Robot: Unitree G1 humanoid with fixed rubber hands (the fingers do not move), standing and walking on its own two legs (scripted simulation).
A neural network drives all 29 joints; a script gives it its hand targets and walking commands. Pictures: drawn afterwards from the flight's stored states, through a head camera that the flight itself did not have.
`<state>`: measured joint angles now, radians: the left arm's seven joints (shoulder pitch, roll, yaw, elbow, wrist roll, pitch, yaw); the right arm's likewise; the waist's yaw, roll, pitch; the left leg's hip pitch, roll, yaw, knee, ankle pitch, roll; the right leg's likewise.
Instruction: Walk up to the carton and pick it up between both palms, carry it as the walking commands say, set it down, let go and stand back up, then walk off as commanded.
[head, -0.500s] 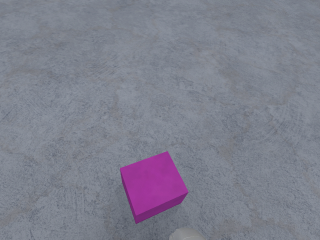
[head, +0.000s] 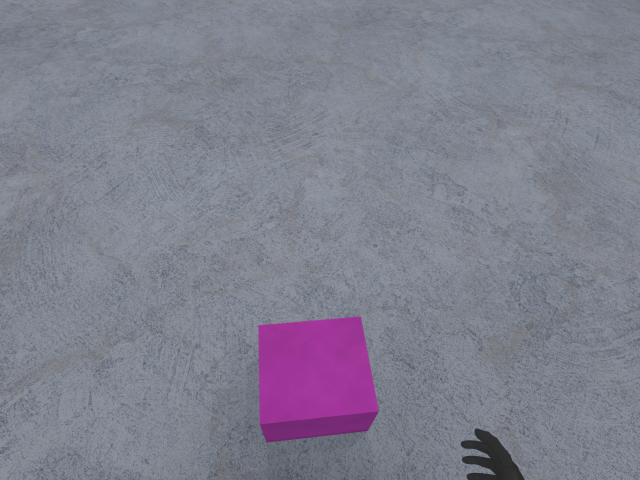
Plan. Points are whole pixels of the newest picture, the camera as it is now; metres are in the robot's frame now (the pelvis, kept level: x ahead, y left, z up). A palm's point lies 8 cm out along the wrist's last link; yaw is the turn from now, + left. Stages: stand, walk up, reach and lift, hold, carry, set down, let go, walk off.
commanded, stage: walk up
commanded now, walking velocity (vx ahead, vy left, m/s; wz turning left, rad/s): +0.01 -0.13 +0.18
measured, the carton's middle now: (314, 379) +0.45 -0.01 -0.66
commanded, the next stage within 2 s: stand in 1.40 s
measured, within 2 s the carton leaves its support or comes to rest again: neither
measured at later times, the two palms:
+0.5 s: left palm out of the picture -0.06 +0.27 -0.12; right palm out of the picture +0.11 -0.24 -0.12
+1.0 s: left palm out of the picture +0.02 +0.26 -0.13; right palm out of the picture +0.02 -0.21 -0.13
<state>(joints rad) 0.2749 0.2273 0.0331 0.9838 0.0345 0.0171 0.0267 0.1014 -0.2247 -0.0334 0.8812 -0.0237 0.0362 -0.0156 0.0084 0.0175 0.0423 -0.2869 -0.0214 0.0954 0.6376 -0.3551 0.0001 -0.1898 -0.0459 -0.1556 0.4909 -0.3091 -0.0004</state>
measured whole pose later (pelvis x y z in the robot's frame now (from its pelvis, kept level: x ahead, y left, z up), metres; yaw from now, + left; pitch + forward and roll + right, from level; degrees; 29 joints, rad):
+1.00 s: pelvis -0.01 +0.02 +0.01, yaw +1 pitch -1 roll +0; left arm 0.24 0.19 0.02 1.05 0.03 0.00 0.03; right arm 0.24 -0.19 -0.02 1.04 -0.01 0.00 -0.02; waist -0.01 0.01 0.04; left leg -0.14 0.02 0.07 0.37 -0.21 0.00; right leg -0.14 -0.02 -0.04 0.37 -0.21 0.00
